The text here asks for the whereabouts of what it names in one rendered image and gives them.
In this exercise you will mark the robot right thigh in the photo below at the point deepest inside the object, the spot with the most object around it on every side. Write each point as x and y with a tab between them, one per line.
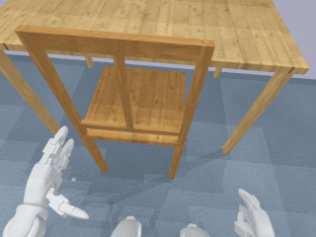
192	231

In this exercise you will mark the robot left hand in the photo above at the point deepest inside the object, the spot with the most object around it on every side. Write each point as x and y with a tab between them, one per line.
47	172

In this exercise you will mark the robot right hand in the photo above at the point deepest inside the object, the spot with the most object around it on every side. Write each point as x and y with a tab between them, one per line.
257	222

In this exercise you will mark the robot left forearm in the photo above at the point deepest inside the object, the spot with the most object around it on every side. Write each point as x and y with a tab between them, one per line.
29	221

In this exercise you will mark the chair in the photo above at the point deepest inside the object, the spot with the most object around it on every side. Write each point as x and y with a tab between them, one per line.
133	105

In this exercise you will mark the robot right shin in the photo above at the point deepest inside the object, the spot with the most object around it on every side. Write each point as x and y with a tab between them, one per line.
191	225

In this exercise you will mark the table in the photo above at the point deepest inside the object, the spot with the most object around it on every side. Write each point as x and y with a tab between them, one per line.
247	34

